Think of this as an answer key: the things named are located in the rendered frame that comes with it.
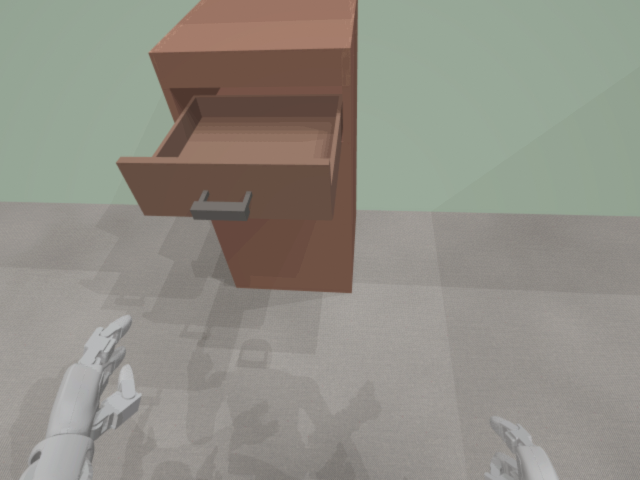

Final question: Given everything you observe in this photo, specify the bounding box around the robot left hand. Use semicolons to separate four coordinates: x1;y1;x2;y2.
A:
45;315;142;441

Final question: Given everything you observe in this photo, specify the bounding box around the handle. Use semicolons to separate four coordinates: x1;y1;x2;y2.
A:
190;190;252;221

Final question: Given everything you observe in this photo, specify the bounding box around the left robot forearm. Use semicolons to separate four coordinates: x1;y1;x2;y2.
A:
19;434;94;480

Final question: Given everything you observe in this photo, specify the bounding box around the cabinet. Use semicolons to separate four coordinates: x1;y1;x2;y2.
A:
149;0;358;293

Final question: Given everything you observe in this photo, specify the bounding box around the drawer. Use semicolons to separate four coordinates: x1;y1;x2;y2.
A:
116;94;343;221

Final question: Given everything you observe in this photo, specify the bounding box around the robot right hand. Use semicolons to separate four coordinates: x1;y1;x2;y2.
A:
484;416;559;480

